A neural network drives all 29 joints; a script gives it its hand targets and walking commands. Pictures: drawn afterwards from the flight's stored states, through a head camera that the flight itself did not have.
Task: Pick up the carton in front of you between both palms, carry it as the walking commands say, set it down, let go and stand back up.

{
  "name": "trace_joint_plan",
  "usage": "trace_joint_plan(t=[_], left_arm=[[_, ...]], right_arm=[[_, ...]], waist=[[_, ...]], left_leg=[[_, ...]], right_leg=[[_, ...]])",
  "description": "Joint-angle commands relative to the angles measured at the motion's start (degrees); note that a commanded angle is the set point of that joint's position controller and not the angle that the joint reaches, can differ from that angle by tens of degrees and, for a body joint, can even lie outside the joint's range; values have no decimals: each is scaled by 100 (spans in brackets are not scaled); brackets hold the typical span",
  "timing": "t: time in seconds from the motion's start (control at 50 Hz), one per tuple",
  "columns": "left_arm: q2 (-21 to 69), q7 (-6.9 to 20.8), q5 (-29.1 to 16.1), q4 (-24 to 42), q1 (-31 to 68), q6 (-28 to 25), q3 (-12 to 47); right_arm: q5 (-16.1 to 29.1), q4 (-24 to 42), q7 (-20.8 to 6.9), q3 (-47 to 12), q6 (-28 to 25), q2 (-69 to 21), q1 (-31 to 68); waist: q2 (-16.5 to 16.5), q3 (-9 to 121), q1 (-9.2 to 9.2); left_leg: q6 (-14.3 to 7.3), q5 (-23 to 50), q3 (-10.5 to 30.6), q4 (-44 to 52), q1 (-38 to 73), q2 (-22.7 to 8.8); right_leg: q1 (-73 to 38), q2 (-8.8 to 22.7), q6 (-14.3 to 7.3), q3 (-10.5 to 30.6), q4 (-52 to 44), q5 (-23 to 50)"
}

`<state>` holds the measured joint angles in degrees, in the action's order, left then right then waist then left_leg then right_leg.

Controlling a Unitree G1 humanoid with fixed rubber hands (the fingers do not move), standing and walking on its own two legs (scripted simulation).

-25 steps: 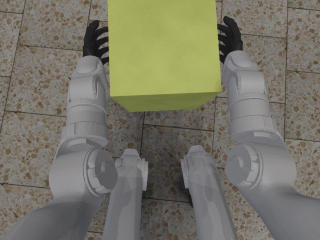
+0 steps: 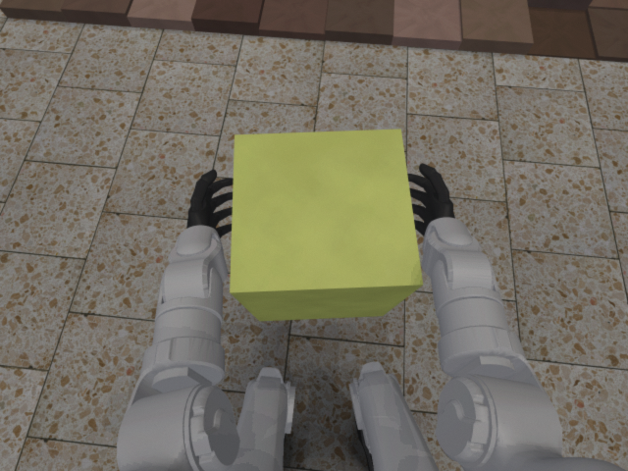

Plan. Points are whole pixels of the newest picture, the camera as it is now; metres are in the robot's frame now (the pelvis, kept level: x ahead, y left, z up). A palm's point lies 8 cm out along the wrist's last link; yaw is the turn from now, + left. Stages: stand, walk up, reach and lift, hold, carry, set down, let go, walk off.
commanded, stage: reach and lift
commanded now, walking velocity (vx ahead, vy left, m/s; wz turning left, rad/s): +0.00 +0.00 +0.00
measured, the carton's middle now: (319, 239) +0.44 +0.00 -0.11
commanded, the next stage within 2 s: hold in 1.74 s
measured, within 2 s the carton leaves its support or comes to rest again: neither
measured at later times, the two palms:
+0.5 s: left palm (152, 216) +0.38 +0.15 +0.11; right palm (493, 205) +0.38 -0.15 +0.11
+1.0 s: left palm (97, 208) +0.35 +0.15 +0.19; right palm (556, 193) +0.35 -0.15 +0.19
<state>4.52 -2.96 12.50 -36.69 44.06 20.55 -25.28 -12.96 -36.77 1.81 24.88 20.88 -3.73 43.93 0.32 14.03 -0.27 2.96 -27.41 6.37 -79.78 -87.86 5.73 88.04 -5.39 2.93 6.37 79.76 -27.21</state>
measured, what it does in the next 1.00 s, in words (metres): rises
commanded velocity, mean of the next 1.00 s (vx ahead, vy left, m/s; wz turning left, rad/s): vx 0.00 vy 0.00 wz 0.00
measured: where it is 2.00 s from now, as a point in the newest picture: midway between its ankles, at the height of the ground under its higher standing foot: (322, 460)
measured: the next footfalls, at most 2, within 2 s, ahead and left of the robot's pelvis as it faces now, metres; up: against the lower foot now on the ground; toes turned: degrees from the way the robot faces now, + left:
none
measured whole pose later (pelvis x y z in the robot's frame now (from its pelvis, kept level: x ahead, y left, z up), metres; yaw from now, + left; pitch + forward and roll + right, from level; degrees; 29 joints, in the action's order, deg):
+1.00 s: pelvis +0.05 +0.00 +0.17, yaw +0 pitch -3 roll +0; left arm 9.5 0.4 17.3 -23.2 18.2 34.8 -17.8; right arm -17.2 -22.9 -0.6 17.2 35.2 -9.4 17.8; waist 0.1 1.3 -0.1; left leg 0.9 -12.9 8.2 -26.3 -10.1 2.5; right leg 10.2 -2.4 0.9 8.0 26.2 -12.7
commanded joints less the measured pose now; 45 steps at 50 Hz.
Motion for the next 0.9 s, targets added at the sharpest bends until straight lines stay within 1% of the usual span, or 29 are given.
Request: trace_joint_plan(t=[0.0,0.2,0.36,0.48,0.6,0.66,0.7,0.76,0.82,0.88], left_arm=[[6119,1427,-810,-421,2995,-71,3170],[6190,1432,-742,-166,1812,-178,3477],[6164,1451,-745,116,852,-103,3785],[6095,1482,-800,407,170,125,4017],[6009,1541,-910,883,-363,547,4293],[6017,1569,-1017,1202,-520,809,4432],[5970,1590,-1019,1295,-610,1002,4382],[5850,1628,-906,1271,-632,1229,4152],[5784,1683,-758,1134,-424,1335,3846],[5896,1745,-761,1130,9,1329,3787]], right_arm=[[828,-367,-1395,-3131,-104,-6098,3051],[757,-92,-1364,-3448,-220,-6190,1870],[767,236,-1364,-3777,-147,-6167,909],[846,523,-1394,-4009,75,-6113,241],[980,1042,-1413,-4286,503,-6046,-300],[1070,1358,-1438,-4420,781,-6057,-449],[1084,1429,-1464,-4368,971,-6022,-548],[977,1375,-1504,-4126,1197,-5911,-569],[834,1244,-1559,-3835,1302,-5826,-358],[826,1247,-1620,-3786,1297,-5927,68]], waist=[[-20,4011,-12],[-10,3247,-12],[-37,2479,9],[-43,1888,30],[-25,1177,14],[-39,792,15],[-31,450,13],[-17,-130,20],[-6,-521,25],[-5,-477,15]], left_leg=[[-106,1233,-699,1315,2859,398],[-166,1627,-448,2505,4197,285],[-197,2197,-265,3555,5475,163],[-196,2718,-195,4325,6472,91],[-180,3035,-170,5082,7389,26],[-182,3009,-159,5428,7753,-11],[-193,2822,-168,5621,7862,-14],[-213,2349,-183,5847,7888,-26],[-235,1844,-218,5931,7815,-46],[-248,1585,-260,5889,7834,-59]], right_leg=[[-2953,-392,-135,-717,-1294,1298],[-4398,-276,-195,-451,-2500,1700],[-5671,-183,-216,-273,-3528,2271],[-6604,-117,-206,-210,-4299,2796],[-7488,-53,-175,-200,-5068,3078],[-7864,-26,-161,-193,-5414,3016],[-7992,-23,-166,-201,-5602,2848],[-8001,-7,-198,-215,-5824,2382],[-7928,14,-236,-245,-5907,1877],[-7923,28,-260,-284,-5875,1595]])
